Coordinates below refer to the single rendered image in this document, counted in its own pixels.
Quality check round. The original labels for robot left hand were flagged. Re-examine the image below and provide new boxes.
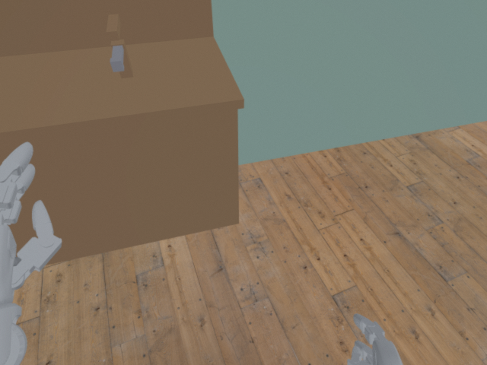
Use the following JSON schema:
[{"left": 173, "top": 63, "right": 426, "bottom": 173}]
[{"left": 0, "top": 142, "right": 62, "bottom": 304}]

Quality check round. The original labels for tap lever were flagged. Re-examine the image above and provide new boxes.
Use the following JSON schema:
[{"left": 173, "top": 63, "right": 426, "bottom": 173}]
[{"left": 110, "top": 45, "right": 124, "bottom": 72}]

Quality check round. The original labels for counter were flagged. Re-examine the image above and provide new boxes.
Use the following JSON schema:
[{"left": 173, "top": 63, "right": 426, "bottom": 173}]
[{"left": 0, "top": 0, "right": 244, "bottom": 265}]

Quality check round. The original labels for robot right hand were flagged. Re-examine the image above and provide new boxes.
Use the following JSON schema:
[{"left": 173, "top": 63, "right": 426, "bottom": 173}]
[{"left": 347, "top": 313, "right": 403, "bottom": 365}]

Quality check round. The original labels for left robot forearm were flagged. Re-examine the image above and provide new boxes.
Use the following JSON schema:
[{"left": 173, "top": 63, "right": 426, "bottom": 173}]
[{"left": 0, "top": 303, "right": 27, "bottom": 365}]

